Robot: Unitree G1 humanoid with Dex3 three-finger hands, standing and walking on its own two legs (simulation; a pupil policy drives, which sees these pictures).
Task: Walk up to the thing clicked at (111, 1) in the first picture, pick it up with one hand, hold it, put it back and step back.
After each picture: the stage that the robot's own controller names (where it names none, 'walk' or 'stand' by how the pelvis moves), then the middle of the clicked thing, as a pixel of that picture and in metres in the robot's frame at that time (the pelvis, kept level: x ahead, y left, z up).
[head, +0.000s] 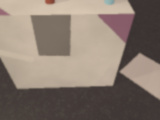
stand; out of the picture +1.02 -0.16 +0.06
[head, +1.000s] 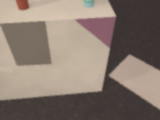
walk; out of the picture +0.92 +0.02 +0.08
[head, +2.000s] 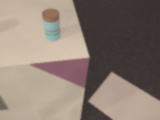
walk; (51, 25) +0.57 +0.17 +0.09
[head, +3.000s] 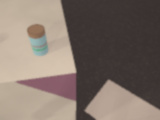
stand; (38, 40) +0.53 +0.19 +0.07
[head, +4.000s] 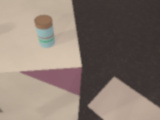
stand; (45, 32) +0.55 +0.17 +0.08
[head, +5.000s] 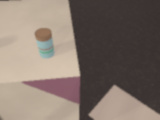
stand; (45, 43) +0.53 +0.18 +0.06
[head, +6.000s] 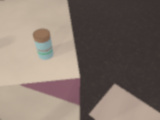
stand; (43, 44) +0.52 +0.18 +0.06
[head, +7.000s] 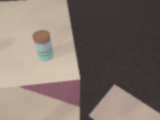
stand; (43, 46) +0.51 +0.18 +0.06
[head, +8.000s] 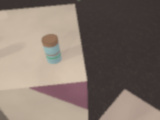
rise first; (52, 49) +0.51 +0.18 +0.06
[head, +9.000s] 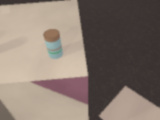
go down; (53, 44) +0.53 +0.18 +0.06
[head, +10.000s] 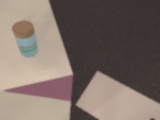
go down; (26, 40) +0.50 +0.17 +0.08
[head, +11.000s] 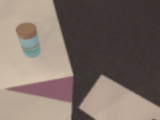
approach; (29, 41) +0.51 +0.17 +0.08
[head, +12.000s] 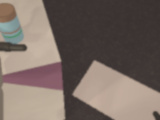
close; (9, 24) +0.52 +0.20 +0.11
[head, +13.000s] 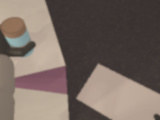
lift; (19, 38) +0.47 +0.18 +0.11
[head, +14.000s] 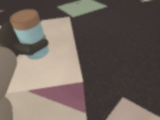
lift; (31, 35) +0.34 +0.15 +0.29
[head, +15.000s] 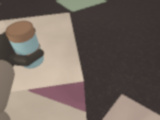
hold; (26, 45) +0.33 +0.17 +0.25
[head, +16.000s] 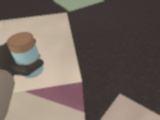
hold; (27, 56) +0.33 +0.17 +0.22
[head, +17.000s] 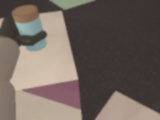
crouch; (31, 29) +0.40 +0.15 +0.26
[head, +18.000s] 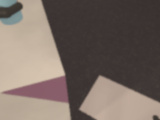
lower; (4, 1) +0.50 +0.18 +0.26
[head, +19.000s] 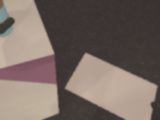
lower; out of the picture +0.53 +0.20 +0.13
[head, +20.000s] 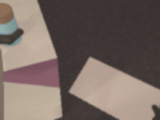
lower; (6, 26) +0.51 +0.19 +0.12
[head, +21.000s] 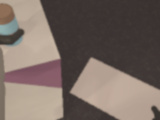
lower; (7, 26) +0.50 +0.19 +0.12
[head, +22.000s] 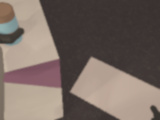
lower; (6, 25) +0.51 +0.19 +0.12
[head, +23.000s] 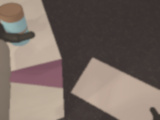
open; (15, 25) +0.51 +0.17 +0.12
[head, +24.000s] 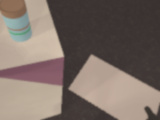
sink last; (17, 20) +0.50 +0.16 +0.12
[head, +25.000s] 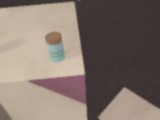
sink last; (55, 47) +0.51 +0.17 +0.08
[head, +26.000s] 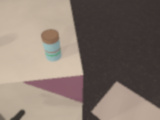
stand; (52, 45) +0.50 +0.15 +0.06
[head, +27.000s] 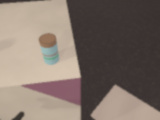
stand; (49, 49) +0.49 +0.16 +0.06
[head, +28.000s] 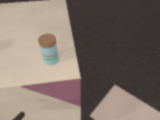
stand; (49, 50) +0.49 +0.16 +0.06
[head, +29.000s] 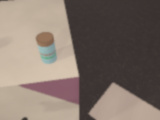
stand; (47, 48) +0.49 +0.17 +0.06
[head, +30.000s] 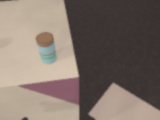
stand; (47, 48) +0.49 +0.17 +0.06
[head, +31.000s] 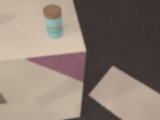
walk; (53, 22) +0.57 +0.13 +0.09
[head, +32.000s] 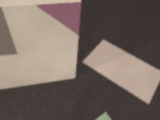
walk; out of the picture +0.89 +0.16 +0.08
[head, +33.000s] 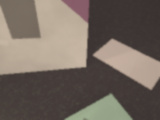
stand; out of the picture +1.22 +0.12 +0.08
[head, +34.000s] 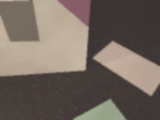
stand; out of the picture +1.16 +0.10 +0.06
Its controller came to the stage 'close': yes
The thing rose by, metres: 0.22
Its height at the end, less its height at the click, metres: +0.00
